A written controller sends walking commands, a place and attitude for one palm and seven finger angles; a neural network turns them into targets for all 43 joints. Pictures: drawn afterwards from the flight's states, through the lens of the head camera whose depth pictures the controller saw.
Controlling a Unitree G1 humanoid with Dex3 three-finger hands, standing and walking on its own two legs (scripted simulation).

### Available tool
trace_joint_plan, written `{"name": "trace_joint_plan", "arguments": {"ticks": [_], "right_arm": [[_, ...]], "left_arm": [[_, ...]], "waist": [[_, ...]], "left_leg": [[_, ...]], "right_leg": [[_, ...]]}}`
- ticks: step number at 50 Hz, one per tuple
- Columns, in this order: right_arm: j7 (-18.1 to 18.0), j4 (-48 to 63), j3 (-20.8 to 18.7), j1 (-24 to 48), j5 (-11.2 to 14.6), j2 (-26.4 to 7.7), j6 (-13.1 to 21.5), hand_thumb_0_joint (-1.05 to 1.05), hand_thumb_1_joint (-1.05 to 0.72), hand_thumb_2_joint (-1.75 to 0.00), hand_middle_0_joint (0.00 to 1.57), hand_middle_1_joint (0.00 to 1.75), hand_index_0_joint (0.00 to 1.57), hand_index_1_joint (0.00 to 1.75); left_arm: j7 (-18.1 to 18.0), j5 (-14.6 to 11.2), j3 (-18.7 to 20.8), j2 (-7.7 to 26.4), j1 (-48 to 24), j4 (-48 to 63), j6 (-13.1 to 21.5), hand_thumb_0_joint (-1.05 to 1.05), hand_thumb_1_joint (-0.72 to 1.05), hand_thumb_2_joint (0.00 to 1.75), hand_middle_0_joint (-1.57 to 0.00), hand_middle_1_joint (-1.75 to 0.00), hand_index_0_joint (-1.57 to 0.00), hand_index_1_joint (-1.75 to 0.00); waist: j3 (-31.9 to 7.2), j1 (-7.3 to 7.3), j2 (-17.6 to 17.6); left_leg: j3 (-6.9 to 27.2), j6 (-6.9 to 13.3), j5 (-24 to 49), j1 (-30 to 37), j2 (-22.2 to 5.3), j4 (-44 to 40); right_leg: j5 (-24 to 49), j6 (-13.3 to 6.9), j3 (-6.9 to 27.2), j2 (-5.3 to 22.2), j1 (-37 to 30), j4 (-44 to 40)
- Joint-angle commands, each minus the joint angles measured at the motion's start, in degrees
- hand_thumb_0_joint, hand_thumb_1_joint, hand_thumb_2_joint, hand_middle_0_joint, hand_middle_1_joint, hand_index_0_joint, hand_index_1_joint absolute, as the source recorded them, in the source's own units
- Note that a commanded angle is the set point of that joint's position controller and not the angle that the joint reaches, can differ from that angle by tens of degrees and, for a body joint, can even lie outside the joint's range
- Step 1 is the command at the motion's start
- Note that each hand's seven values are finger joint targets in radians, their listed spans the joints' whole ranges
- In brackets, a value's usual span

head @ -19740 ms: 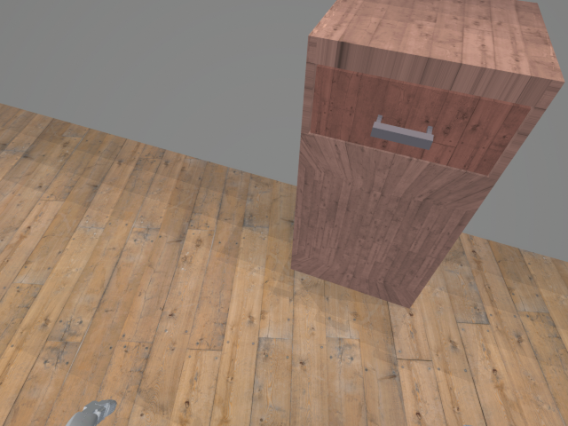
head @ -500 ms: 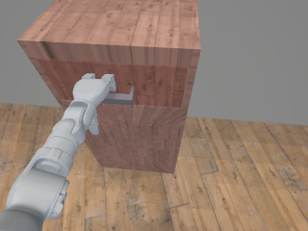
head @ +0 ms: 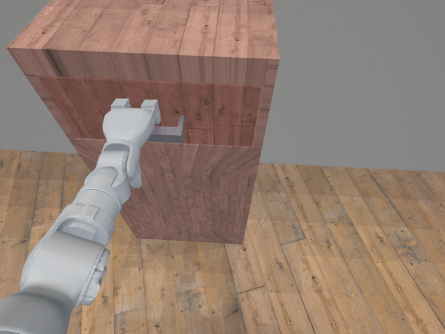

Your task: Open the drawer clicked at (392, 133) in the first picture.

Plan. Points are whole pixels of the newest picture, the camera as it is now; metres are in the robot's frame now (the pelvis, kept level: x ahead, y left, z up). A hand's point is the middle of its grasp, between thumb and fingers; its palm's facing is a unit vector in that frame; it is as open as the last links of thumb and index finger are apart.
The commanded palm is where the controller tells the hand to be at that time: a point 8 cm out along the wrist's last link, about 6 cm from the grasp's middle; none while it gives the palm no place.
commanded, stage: lower the fingers behind the handle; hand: left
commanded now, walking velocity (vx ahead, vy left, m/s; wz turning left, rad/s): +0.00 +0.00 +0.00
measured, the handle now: (154, 126) +0.53 +0.14 +0.04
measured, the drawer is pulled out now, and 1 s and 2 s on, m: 0.00 0.00 0.00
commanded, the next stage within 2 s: lift the fingers back up to retry in 0.42 s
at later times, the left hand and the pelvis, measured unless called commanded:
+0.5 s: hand (136, 147) +0.47 +0.16 +0.05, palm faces +0.00 +0.00 -1.00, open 13.9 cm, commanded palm +0.44 +0.17 +0.08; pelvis -0.01 +0.00 -0.01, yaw +0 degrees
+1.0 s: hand (134, 130) +0.48 +0.16 +0.09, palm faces +0.05 -0.04 -1.00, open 13.8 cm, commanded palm +0.44 +0.17 +0.15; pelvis +0.01 +0.01 +0.01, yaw +0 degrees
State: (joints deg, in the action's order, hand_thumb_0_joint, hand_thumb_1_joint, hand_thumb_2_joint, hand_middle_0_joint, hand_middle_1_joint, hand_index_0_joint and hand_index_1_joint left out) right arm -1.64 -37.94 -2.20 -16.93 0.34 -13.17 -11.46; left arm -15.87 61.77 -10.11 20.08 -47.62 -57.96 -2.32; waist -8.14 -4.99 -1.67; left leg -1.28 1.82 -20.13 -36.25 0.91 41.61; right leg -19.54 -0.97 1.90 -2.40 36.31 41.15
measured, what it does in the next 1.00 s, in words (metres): stands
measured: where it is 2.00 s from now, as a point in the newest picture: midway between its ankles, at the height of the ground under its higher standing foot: outside the picture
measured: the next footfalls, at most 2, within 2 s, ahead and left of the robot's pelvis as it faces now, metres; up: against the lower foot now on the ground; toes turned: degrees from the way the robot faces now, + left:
none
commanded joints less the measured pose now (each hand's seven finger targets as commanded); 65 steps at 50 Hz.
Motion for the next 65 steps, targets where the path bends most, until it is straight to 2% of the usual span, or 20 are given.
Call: {"name": "trace_joint_plan", "arguments": {"ticks": [1, 4, 8, 16, 19, 22, 24, 25, 29, 41, 43, 46, 47, 52, 54, 56, 60, 61, 63, 65], "right_arm": [[-0.98, 5.53, -2.9, -3.4, 0.1, -9.26, 1.53, 0.0, -0.9, -0.9, 0.2, 0.3, 0.2, 0.3], [-0.67, 5.54, -3.24, -4.12, -0.02, -9.05, 2.09, 0.0, -0.9, -0.9, 0.2, 0.3, 0.2, 0.3], [-0.58, 5.02, -3.64, -5.11, -0.22, -9.18, 2.54, 0.0, -0.9, -0.9, 0.2, 0.3, 0.2, 0.3], [-0.35, 4.0, -3.64, -5.46, 0.12, -9.29, 2.89, 0.0, -0.9, -0.9, 0.2, 0.3, 0.2, 0.3], [-0.61, 4.01, -3.46, -5.46, 0.12, -9.46, 2.92, 0.0, -0.9, -0.9, 0.2, 0.3, 0.2, 0.3], [-0.61, 4.13, -3.3, -5.52, 0.3, -9.24, 2.99, 0.0, -0.9, -0.9, 0.2, 0.3, 0.2, 0.3], [-0.68, 4.11, -3.24, -5.39, 0.32, -9.51, 2.97, 0.0, -0.9, -0.9, 0.2, 0.3, 0.2, 0.3], [-0.71, 4.24, -3.19, -5.41, 0.27, -9.51, 2.94, 0.0, -0.9, -0.9, 0.2, 0.3, 0.2, 0.3], [-0.69, 5.07, -3.5, -4.88, 0.02, -8.99, 3.03, 0.0, -0.9, -0.9, 0.2, 0.3, 0.2, 0.3], [-0.61, 4.91, -4.02, -3.36, 0.08, -8.7, 3.55, 0.0, -0.9, -0.9, 0.2, 0.3, 0.2, 0.3], [-0.41, 5.09, -4.18, -2.99, -0.01, -8.63, 3.55, 0.0, -0.9, -0.9, 0.2, 0.3, 0.2, 0.3], [0.34, 4.74, -4.6, -2.76, -0.09, -8.51, 3.33, 0.0, -0.9, -0.9, 0.2, 0.3, 0.2, 0.3], [0.5, 4.47, -4.57, -2.5, -0.04, -8.64, 3.08, 0.0, -0.9, -0.9, 0.2, 0.3, 0.2, 0.3], [0.89, 4.95, -3.75, 0.12, 0.66, -8.89, 1.57, 0.0, -0.9, -0.9, 0.2, 0.3, 0.2, 0.3], [0.63, 5.62, -3.42, 1.33, 0.85, -8.89, 1.15, 0.0, -0.9, -0.9, 0.2, 0.3, 0.2, 0.3], [0.32, 6.39, -3.37, 2.08, 0.93, -8.72, 1.02, 0.0, -0.9, -0.9, 0.2, 0.3, 0.2, 0.3], [-0.52, 6.85, -2.49, 3.13, 1.16, -8.83, 0.41, 0.0, -0.9, -0.9, 0.2, 0.3, 0.2, 0.3], [-0.67, 7.26, -2.45, 3.46, 1.1, -8.67, 0.58, 0.0, -0.9, -0.9, 0.2, 0.3, 0.2, 0.3], [-0.88, 7.65, -2.46, 3.82, 0.95, -8.59, 0.72, 0.0, -0.9, -0.9, 0.2, 0.3, 0.2, 0.3], [-1.09, 7.68, -2.39, 4.01, 0.94, -8.09, 1.01, 0.0, -0.9, -0.9, 0.2, 0.3, 0.2, 0.3]], "left_arm": [[2.12, -0.5, 1.37, 7.61, -11.5, 3.53, 2.32, 0.0, -0.5, 0.3, -0.3, -1.2, -0.3, -1.2], [1.54, -0.32, 0.0, 6.44, -14.79, 6.87, 3.84, 0.0, -0.5, 0.3, -0.3, -1.2, -0.3, -1.2], [-0.13, -0.41, 3.19, 9.71, -15.36, 7.59, 4.06, 0.0, -0.5, 0.3, -0.3, -1.2, -0.3, -1.2], [-2.21, 0.26, 2.61, 9.72, -17.77, 6.22, 1.79, 0.0, -0.5, 0.3, -0.3, -1.2, -0.3, -1.2], [-2.17, 0.04, 5.15, 13.05, -17.51, 5.05, 1.1, 0.0, -0.5, 0.3, -0.3, -1.2, -0.3, -1.2], [-1.41, -0.47, 1.77, 8.83, -18.19, 4.3, 0.74, 0.0, -0.5, 0.3, -0.3, -1.2, -0.3, -1.2], [-1.22, -0.25, 3.33, 10.86, -17.52, 3.68, 0.68, 0.0, -0.5, 0.3, -0.3, -1.2, -0.3, -1.2], [-1.05, -0.32, 2.32, 9.88, -18.61, 4.15, 0.69, 0.0, -0.5, 0.3, -0.3, -1.2, -0.3, -1.2], [-0.8, -0.76, 3.92, 11.32, -19.61, 9.32, 2.01, 0.0, -0.5, 0.3, -0.3, -1.2, -0.3, -1.2], [-1.55, -1.26, 4.88, 12.67, -25.81, 19.94, 4.44, 0.0, -0.5, 0.3, -0.3, -1.2, -0.3, -1.2], [-1.65, -1.3, 5.36, 13.26, -26.21, 22.89, 4.71, 0.0, -0.5, 0.3, -0.3, -1.2, -0.3, -1.2], [-1.24, -2.04, 3.99, 10.58, -24.16, 25.18, 3.67, 0.0, -0.5, 0.3, -0.3, -1.2, -0.3, -1.2], [-0.97, -2.08, 5.34, 12.09, -22.81, 24.53, 2.88, 0.0, -0.5, 0.3, -0.3, -1.2, -0.3, -1.2], [2.49, -3.08, 3.01, 10.24, -19.64, 22.69, -1.57, 0.0, -0.5, 0.3, -0.3, -1.2, -0.3, -1.2], [4.25, -3.25, 2.86, 11.06, -19.91, 24.18, -2.25, 0.0, -0.5, 0.3, -0.3, -1.2, -0.3, -1.2], [6.06, -3.76, 1.91, 10.42, -20.4, 27.28, -2.07, 0.0, -0.5, 0.3, -0.3, -1.2, -0.3, -1.2], [9.36, -4.34, 3.17, 11.78, -14.78, 23.21, -0.79, 0.0, -0.5, 0.3, -0.3, -1.2, -0.3, -1.2], [9.86, -4.59, 2.04, 10.75, -16.09, 24.84, 0.1, 0.0, -0.5, 0.3, -0.3, -1.2, -0.3, -1.2], [10.13, -4.38, 3.79, 13.27, -16.11, 27.07, 2.23, 0.0, -0.5, 0.3, -0.3, -1.2, -0.3, -1.2], [9.62, -4.09, 3.88, 13.44, -17.71, 28.29, 4.15, 0.0, -0.5, 0.3, -0.3, -1.2, -0.3, -1.2]], "waist": [[-11.92, -0.12, 6.35], [-13.2, -0.66, 3.67], [-16.88, 0.1, 3.26], [-15.63, -0.84, 3.17], [-16.88, -0.4, 4.16], [-14.57, -1.42, 4.73], [-14.36, -1.12, 4.29], [-14.77, -1.55, 4.49], [-19.89, -0.04, 1.79], [-20.67, 0.08, -0.25], [-23.72, 0.88, -2.49], [-25.4, 1.14, -2.71], [-24.33, 1.65, -2.23], [-18.61, 1.76, 3.16], [-19.02, 2.31, 2.97], [-19.96, 2.53, 2.91], [-14.29, 2.97, 7.14], [-14.45, 2.75, 6.46], [-15.66, 3.71, 4.52], [-15.2, 3.24, 3.79]], "left_leg": [[-0.95, 0.78, 11.42, 6.42, 0.25, -3.14], [-0.69, 0.74, 10.76, 7.46, 0.11, -2.57], [-0.58, 0.71, 11.31, 7.23, 0.26, -1.79], [-0.47, 0.76, 10.41, 6.49, 0.18, -1.94], [-0.64, 0.96, 10.46, 6.04, 0.29, -2.18], [-0.56, 0.87, 10.05, 6.23, 0.17, -2.45], [-0.6, 0.94, 10.16, 6.27, 0.14, -2.4], [-0.46, 0.92, 10.23, 6.45, 0.14, -2.35], [-0.7, 0.96, 13.46, 9.98, 0.12, -2.38], [0.52, 0.68, 20.11, 17.41, -0.2, -4.29], [0.89, 0.3, 24.41, 20.29, -0.23, -4.13], [1.33, -0.1, 31.96, 24.55, -0.89, -3.75], [1.2, -0.23, 33.1, 24.25, -1.0, -4.05], [0.2, 0.34, 29.72, 21.16, -0.62, -6.59], [-0.18, 0.56, 28.82, 20.95, -0.2, -7.43], [-0.16, 0.77, 30.15, 22.56, -0.18, -7.89], [-0.75, 0.91, 25.73, 19.63, 0.2, -9.24], [-0.94, 0.96, 24.73, 19.86, 0.39, -9.38], [-1.09, 0.9, 24.73, 20.09, 0.62, -9.5], [-0.96, 0.98, 24.01, 20.37, 0.8, -9.18]], "right_leg": [[12.75, -1.29, -1.62, 0.08, -6.85, -4.97], [10.96, -1.48, -1.57, -0.01, -4.95, -4.51], [11.51, -1.64, -1.21, -0.07, -6.32, -3.74], [10.18, -1.4, -1.54, -0.31, -4.63, -4.03], [11.04, -1.24, -1.12, -0.16, -6.8, -4.15], [10.51, -1.14, -1.76, -0.27, -5.08, -4.54], [10.53, -1.18, -1.55, -0.22, -5.07, -4.52], [10.55, -1.12, -1.59, -0.23, -4.86, -4.39], [13.36, -1.3, -1.27, -0.13, -8.0, -4.14], [16.19, -1.57, -2.15, -0.49, -9.73, -5.45], [17.94, -1.86, -2.33, -0.53, -10.78, -4.94], [20.97, -1.58, -2.89, -0.78, -10.71, -5.05], [21.77, -1.66, -2.96, -0.77, -11.56, -5.22], [23.56, -1.4, -2.86, -0.32, -15.28, -7.29], [24.85, -1.42, -2.24, 0.08, -17.85, -7.78], [26.21, -1.34, -2.1, 0.29, -19.26, -8.29], [25.92, -1.12, -1.8, 0.76, -20.26, -9.45], [25.51, -0.99, -1.64, 0.94, -20.13, -9.74], [25.74, -1.3, -1.0, 1.2, -21.67, -9.78], [25.14, -1.25, -0.91, 1.16, -20.55, -9.63]]}}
